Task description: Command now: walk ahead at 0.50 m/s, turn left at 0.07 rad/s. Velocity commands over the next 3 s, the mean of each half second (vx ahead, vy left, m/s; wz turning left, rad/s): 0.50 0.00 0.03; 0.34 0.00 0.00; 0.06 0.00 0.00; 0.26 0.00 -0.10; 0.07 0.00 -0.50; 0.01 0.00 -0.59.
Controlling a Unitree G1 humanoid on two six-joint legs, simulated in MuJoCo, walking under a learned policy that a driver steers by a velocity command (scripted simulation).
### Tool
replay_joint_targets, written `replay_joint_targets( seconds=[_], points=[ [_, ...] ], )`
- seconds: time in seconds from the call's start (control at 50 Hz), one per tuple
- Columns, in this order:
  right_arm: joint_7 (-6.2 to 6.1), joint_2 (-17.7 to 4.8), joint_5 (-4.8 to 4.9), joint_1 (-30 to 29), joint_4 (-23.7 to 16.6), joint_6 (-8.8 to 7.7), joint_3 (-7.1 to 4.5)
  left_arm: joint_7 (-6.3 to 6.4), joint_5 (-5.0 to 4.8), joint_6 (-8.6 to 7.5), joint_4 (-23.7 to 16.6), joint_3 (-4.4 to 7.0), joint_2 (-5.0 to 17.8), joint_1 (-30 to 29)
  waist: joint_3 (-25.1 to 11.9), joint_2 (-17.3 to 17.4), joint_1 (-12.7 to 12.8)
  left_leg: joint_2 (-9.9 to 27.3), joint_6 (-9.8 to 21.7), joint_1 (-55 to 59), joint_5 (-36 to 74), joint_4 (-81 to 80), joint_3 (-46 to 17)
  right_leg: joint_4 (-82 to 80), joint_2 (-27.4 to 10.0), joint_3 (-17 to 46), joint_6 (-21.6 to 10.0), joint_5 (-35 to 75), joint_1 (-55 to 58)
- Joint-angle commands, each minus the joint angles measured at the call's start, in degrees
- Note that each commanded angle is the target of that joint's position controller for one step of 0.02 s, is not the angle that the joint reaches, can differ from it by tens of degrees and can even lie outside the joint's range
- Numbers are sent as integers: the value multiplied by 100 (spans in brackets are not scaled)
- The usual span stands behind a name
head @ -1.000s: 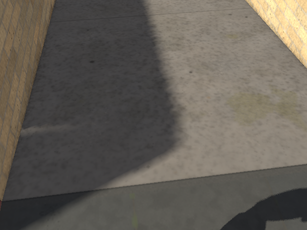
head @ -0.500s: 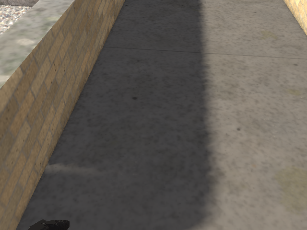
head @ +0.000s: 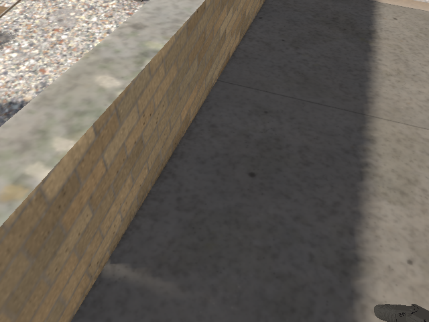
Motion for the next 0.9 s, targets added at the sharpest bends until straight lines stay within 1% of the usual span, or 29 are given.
replay_joint_targets(
  seconds=[0.02,0.04,0.06,0.08,0.12,0.18,0.22,0.26,0.32,0.4,0.42,0.44,0.46,0.48,0.5,0.52,0.54,0.56,0.58,0.6,0.62,0.64,0.68,0.72,0.76,0.82,0.86,0.88,0.9],
  points=[
    [-23,-896,8,1366,51,-5,-269,2,-51,-244,-699,118,781,-488,-816,604,-749,1730,1183,3205,-40,-1601,-2628,1531,-383,268,-135,408,-3118],
    [-12,-758,-35,1107,32,0,-225,1,51,-208,-694,136,753,-553,-575,465,-596,1555,1153,2626,429,-1744,-2241,1208,-524,279,-76,701,-2885],
    [-4,-684,-89,922,5,-26,-200,-22,69,-142,-721,135,674,-462,-533,585,-401,1430,1150,2221,720,-1884,-1981,936,-623,333,-44,911,-2540],
    [-3,-676,-79,848,32,-51,-204,-31,62,-77,-714,110,551,-413,-502,591,-309,1380,1185,1972,804,-2045,-1823,693,-638,317,3,987,-2337],
    [-30,-833,-52,878,132,-117,-250,-22,103,16,-780,59,382,-547,-370,527,-246,1368,1276,1648,990,-2296,-1513,205,-626,254,114,1357,-2272],
    [-110,-958,-24,1048,312,-153,-290,-52,163,14,-907,39,351,-1011,-188,406,-333,1165,1141,1552,1042,-2366,-976,-828,-562,284,188,2789,-2301],
    [-168,-993,8,1173,425,-137,-293,-120,154,-35,-1001,17,307,-1393,-76,374,-442,959,946,1380,904,-2223,-602,-1673,-395,203,172,3783,-2009],
    [-207,-1056,33,1414,566,-121,-313,-202,133,-62,-1088,7,299,-1690,-56,410,-570,990,856,1331,570,-2036,-534,-2121,-266,178,138,4372,-1717],
    [-252,-1056,79,1600,729,-72,-326,-314,99,-42,-1206,24,401,-1943,79,417,-611,1285,791,1691,33,-1468,-717,-2372,-363,440,-41,4249,-1977],
    [-285,-1118,11,1711,823,77,-372,-385,51,-22,-1233,34,491,-1976,214,385,-621,1565,694,2085,235,-727,-1011,-2505,-404,399,-191,3007,-2070],
    [-279,-1139,11,1656,836,119,-377,-380,39,-33,-1164,60,531,-1754,155,383,-505,1533,639,2096,545,-397,-986,-2581,-362,292,-238,2689,-1789],
    [-265,-1130,18,1500,839,149,-365,-357,52,-59,-967,140,627,-1132,-127,277,-156,1344,546,1889,1011,397,-845,-2771,-262,119,-356,2756,-939],
    [-242,-890,-2,1579,870,108,-295,-307,102,-78,-669,267,885,-346,-572,-40,141,931,401,1288,980,1736,-647,-2653,-208,37,-473,3227,297],
    [-214,-311,-127,1937,783,5,-131,-269,217,-94,-561,325,1306,46,-1107,-1641,-2,244,73,-109,-1712,4199,-20,-2411,-1246,1245,-852,4688,1556],
    [-198,-263,-151,2382,846,-148,-69,-289,113,-60,-786,148,1144,82,-1155,-2068,-273,-130,-113,-1479,-3054,5555,-507,-2129,-1670,2572,-1240,6336,2230],
    [-236,-600,164,2476,608,-266,-109,-311,-6,-26,-542,340,1398,576,-1804,-2062,-44,-235,-219,-2206,-2617,5724,-748,-3275,-2177,4073,-1908,3313,2705],
    [-299,-881,299,1809,523,-243,-193,-277,-20,-31,-594,278,1096,249,-1118,-954,-48,247,-248,-2529,-2075,5509,-635,-3553,-1912,3735,-1657,2074,2240],
    [-359,-987,222,1381,485,-154,-218,-245,39,-36,-711,190,828,-232,-688,-534,-94,488,-239,-2445,-1480,5085,-561,-3573,-1758,3149,-1459,2078,1551],
    [-403,-924,102,1284,529,-69,-225,-236,169,-75,-801,129,733,-548,-416,-282,-241,647,-254,-2060,-1174,4825,-616,-3628,-1636,2887,-1425,2641,798],
    [-393,-867,10,1321,529,-14,-247,-225,198,-105,-810,118,654,-744,-258,-311,-417,756,-245,-1754,-945,4341,-720,-3678,-1456,2536,-1379,3205,329],
    [-368,-760,-17,1357,534,19,-246,-196,209,-136,-759,102,578,-738,-232,-439,-507,834,-210,-1520,-804,3966,-737,-3774,-1280,2148,-1279,3635,121],
    [-348,-644,-33,1313,501,17,-225,-165,192,-176,-693,119,592,-652,-231,-509,-517,865,-208,-1478,-651,3587,-705,-3838,-1202,1886,-1250,4169,120],
    [-307,-540,-102,1030,406,-39,-190,-76,157,-203,-597,150,628,-462,-236,-319,-433,857,-256,-1549,-122,2737,-615,-3903,-1102,1370,-1224,5437,357],
    [-242,-361,-124,739,341,-139,-119,36,128,-166,-547,141,575,-445,-228,-174,-352,682,-266,-1181,754,1413,-419,-3917,-776,740,-1026,6269,376],
    [-135,-279,-96,352,288,-245,-80,126,85,-117,-489,137,605,-284,-289,-179,-139,367,-267,-579,2016,292,-174,-3933,-453,327,-821,6057,347],
    [32,-304,-97,-55,208,-340,-57,213,45,-26,-298,127,594,123,-208,-150,86,131,-232,-183,2978,-723,-207,-3680,-449,383,-793,4899,598],
    [101,-448,-136,-6,234,-370,-85,225,75,26,-212,119,519,236,-182,-178,54,84,-123,-43,3044,-1030,-313,-3135,-519,533,-771,4375,821],
    [110,-517,-148,214,309,-381,-104,221,110,47,-202,128,520,192,-225,-270,-67,117,-29,154,2936,-1055,-405,-2710,-588,659,-754,4315,828],
    [106,-620,-189,665,483,-405,-148,208,146,71,-221,115,463,73,-396,-149,-295,47,48,570,2940,-1204,-310,-2135,-458,615,-682,4506,842]
  ],
)
Next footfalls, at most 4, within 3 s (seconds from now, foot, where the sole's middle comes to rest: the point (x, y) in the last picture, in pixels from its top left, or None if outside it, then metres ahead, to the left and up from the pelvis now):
0.48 right None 0.38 -0.17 -0.81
0.94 left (226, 264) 0.67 0.02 -0.85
1.22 right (301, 282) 0.63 -0.24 -0.86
1.74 left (226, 247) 0.75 0.02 -0.87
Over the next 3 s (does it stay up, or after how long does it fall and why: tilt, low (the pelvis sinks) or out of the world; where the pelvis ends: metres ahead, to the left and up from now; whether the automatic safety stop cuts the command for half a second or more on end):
stays up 0.91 -0.09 -0.12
